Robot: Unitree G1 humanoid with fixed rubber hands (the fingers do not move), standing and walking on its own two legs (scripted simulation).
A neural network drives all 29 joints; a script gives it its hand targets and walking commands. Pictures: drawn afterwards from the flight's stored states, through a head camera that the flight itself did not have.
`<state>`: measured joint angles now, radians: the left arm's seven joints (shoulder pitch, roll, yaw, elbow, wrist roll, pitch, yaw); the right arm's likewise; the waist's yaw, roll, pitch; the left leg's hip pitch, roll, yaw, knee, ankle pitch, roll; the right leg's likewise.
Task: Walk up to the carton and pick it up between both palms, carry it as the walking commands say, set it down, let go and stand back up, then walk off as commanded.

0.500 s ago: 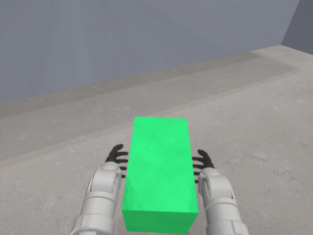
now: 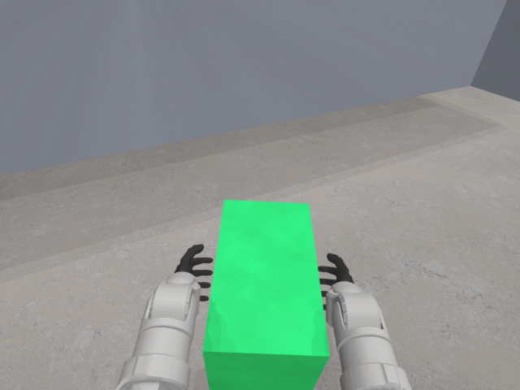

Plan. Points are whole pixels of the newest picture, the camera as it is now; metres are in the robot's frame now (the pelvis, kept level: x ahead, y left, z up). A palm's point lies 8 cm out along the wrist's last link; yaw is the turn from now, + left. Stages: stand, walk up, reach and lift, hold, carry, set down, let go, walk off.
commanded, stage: hold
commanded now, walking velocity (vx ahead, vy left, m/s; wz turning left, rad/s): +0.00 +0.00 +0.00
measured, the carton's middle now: (263, 289) +0.35 +0.00 -0.03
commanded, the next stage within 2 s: carry in 1.30 s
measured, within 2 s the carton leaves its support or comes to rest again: neither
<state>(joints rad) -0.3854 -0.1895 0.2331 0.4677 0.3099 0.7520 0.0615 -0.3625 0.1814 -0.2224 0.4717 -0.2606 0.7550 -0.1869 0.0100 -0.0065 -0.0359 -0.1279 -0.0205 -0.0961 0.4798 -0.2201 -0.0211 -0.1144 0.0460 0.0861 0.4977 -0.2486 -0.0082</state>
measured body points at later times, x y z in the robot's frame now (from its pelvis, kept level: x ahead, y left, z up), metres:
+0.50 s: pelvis -0.01 +0.01 +0.00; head -0.07 +0.01 +0.44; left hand +0.29 +0.14 +0.04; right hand +0.29 -0.12 +0.03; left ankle +0.04 +0.14 -0.74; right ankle +0.02 -0.11 -0.74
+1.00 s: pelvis +0.00 +0.00 +0.00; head -0.07 -0.01 +0.45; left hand +0.30 +0.12 +0.04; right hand +0.29 -0.14 +0.03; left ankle +0.04 +0.14 -0.74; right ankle +0.02 -0.11 -0.74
